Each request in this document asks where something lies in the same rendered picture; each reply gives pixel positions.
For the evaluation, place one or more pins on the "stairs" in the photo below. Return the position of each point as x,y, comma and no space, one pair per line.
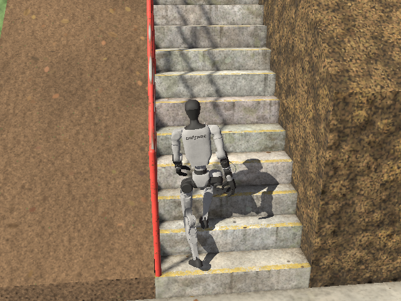
214,51

